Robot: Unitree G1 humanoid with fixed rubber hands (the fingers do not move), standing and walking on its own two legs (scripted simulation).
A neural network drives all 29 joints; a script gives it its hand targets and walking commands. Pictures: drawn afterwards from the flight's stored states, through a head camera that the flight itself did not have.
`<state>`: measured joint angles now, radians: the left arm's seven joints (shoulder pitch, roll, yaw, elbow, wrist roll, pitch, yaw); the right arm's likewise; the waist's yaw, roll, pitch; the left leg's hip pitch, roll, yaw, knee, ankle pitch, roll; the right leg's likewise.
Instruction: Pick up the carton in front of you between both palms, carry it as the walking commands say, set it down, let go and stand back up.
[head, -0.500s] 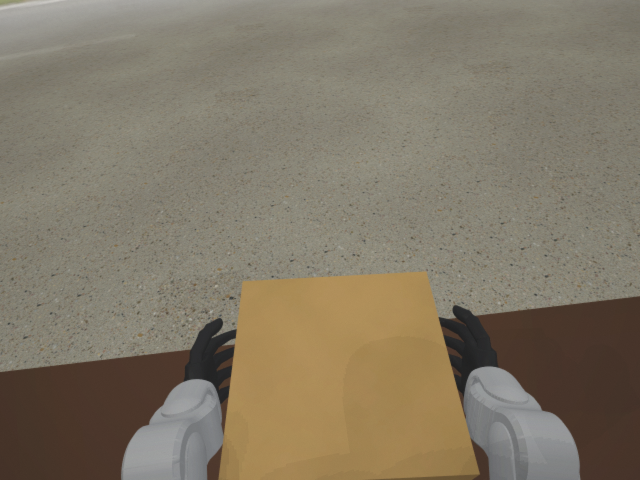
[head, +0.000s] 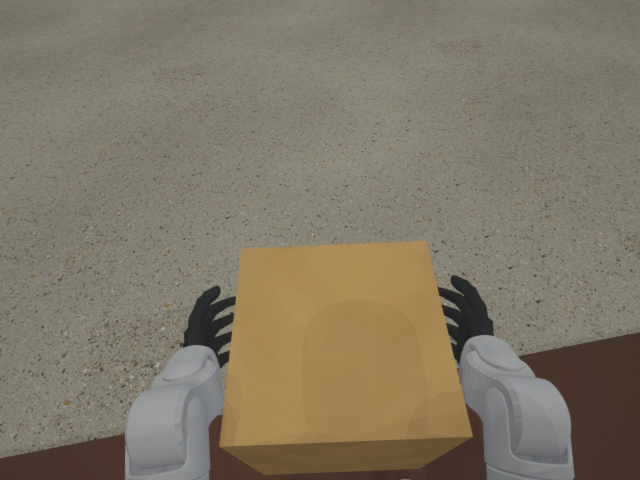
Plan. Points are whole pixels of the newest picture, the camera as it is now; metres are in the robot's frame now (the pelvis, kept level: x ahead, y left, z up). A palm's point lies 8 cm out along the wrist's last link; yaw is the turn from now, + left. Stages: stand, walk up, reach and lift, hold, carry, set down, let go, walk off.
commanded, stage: carry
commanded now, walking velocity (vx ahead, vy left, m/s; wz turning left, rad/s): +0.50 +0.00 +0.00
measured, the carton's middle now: (338, 368) +0.27 -0.01 +0.01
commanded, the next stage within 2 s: none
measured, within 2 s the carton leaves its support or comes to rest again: neither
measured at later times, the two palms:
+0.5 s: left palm (260, 139) +0.68 +0.10 +0.08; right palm (427, 130) +0.69 -0.21 +0.08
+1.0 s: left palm (278, 77) +1.05 +0.09 +0.02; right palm (398, 70) +1.06 -0.23 +0.03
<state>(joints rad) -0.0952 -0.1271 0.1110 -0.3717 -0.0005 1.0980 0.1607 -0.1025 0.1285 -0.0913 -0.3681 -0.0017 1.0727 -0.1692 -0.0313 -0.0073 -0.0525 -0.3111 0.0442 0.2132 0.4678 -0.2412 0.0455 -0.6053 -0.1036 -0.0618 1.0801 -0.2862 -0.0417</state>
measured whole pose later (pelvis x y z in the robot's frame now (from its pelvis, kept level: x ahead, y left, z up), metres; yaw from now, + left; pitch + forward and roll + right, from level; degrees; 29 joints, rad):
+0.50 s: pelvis +0.32 -0.06 -0.01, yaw +0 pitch +6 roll +1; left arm -0.55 -0.12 0.30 0.01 0.00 0.92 0.19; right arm -0.57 0.13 -0.31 -0.02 -0.04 0.92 -0.23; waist 0.04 0.03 0.05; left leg -0.67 0.02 0.06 0.81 -0.17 0.07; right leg -0.25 0.01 -0.15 0.51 -0.38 -0.08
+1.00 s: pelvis +0.72 -0.08 -0.12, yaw +2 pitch +2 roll +3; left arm -0.50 -0.12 0.28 -0.06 0.05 0.98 0.21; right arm -0.51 0.12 -0.25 -0.06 -0.03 0.96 -0.23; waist -0.01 -0.04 -0.06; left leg -0.20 -0.04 0.06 1.28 -0.54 0.01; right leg -0.43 -0.01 -0.13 0.41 0.31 -0.09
